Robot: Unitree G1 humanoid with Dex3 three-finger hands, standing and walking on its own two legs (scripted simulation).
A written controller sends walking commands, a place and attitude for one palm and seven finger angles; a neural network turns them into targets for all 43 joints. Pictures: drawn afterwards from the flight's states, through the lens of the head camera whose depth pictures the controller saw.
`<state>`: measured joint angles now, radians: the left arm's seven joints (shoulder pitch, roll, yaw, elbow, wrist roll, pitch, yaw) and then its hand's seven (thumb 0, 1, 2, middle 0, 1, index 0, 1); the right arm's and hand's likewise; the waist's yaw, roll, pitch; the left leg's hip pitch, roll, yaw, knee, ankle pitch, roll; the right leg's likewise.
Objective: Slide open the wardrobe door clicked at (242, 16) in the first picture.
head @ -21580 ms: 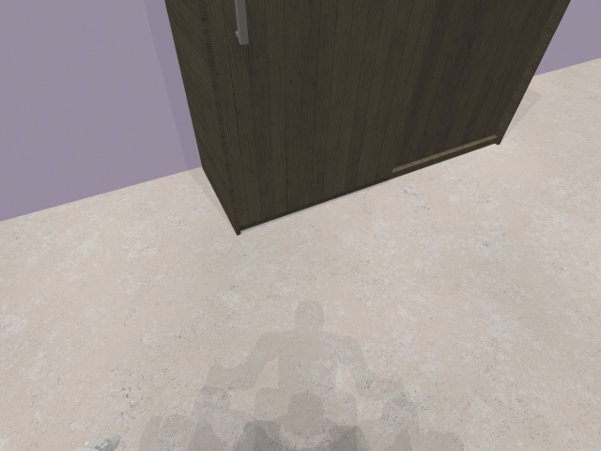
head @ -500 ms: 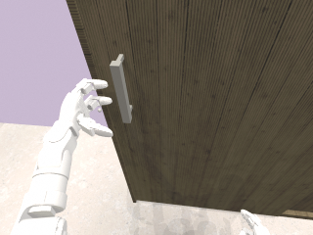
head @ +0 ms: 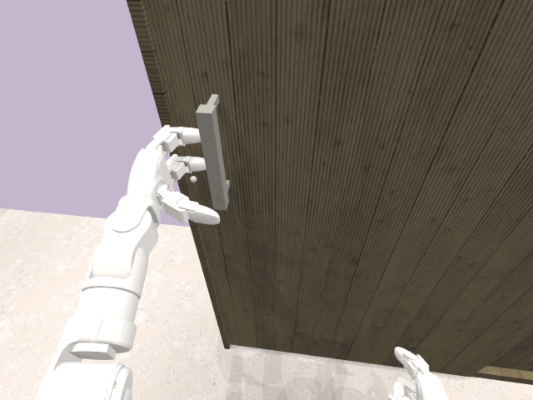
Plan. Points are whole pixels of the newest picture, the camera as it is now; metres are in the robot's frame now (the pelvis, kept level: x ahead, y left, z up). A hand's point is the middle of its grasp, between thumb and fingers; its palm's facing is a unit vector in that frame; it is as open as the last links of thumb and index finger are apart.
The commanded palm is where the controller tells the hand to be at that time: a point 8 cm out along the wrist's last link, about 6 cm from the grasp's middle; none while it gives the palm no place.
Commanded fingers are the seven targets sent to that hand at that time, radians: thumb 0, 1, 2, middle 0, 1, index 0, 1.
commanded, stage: feel for the door with the fingertips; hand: left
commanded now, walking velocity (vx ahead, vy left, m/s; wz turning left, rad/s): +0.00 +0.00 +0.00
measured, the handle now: (217, 155) +0.44 +0.10 +0.16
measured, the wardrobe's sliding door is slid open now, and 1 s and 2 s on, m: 0.00 0.00 0.00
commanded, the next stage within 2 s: slide the fingers in behind the handle in 0.38 s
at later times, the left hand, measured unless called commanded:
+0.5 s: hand (202, 170) +0.40 +0.12 +0.17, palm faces -0.07 -1.00 -0.01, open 13.7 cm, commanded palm +0.38 +0.17 +0.17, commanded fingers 0.00 -0.50 0.30 -0.30 -1.20 -0.30 -1.20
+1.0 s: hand (200, 178) +0.38 +0.12 +0.17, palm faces -0.07 -1.00 +0.00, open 14.0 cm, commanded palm +0.36 +0.16 +0.17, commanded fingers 0.00 -0.50 0.30 -0.30 -1.20 -0.30 -1.20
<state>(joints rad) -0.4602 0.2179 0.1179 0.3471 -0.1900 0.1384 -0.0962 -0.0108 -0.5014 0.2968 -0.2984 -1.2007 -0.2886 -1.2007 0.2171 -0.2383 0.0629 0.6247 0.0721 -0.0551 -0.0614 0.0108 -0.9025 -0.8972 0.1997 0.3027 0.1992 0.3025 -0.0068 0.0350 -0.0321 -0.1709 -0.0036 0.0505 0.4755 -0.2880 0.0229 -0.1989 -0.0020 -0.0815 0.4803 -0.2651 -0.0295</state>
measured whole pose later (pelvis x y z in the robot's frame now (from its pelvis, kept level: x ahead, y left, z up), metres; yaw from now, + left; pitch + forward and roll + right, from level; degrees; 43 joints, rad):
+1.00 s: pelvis -0.01 +0.00 +0.00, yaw +0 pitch -1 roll +0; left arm -0.52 0.20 0.11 0.43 -0.20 0.11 -0.10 -0.01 -0.50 0.30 -0.30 -1.20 -0.29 -1.20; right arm 0.23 -0.25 0.05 0.63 0.08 -0.05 -0.06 0.01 -0.90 -0.90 0.20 0.30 0.20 0.30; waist -0.01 0.04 -0.03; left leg -0.18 0.00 0.05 0.46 -0.27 0.02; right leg -0.20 0.00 -0.08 0.46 -0.24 -0.03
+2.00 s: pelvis +0.00 -0.01 +0.00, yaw +0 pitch -1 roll +0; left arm -0.53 0.14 0.05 0.40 -0.17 0.15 -0.02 -0.01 -0.50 0.30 -0.30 -1.20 -0.28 -1.20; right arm 0.21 -0.23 0.05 0.63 0.06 0.00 -0.05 0.01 -0.90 -0.90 0.20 0.30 0.20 0.30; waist 0.00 0.04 -0.03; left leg -0.17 0.00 0.04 0.45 -0.27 0.01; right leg -0.19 0.01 -0.09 0.46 -0.25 -0.04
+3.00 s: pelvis +0.00 +0.00 +0.00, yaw -1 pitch -1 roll +0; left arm -0.52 0.14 0.05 0.37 -0.16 0.16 -0.01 0.00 0.50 0.73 -0.39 -1.34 -0.36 -1.34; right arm 0.23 -0.23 0.05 0.62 0.06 0.01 -0.04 0.01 -0.90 -0.90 0.20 0.30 0.20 0.30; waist -0.01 0.04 -0.03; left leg -0.15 0.00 0.06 0.44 -0.27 0.02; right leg -0.18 0.01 -0.07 0.44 -0.24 -0.03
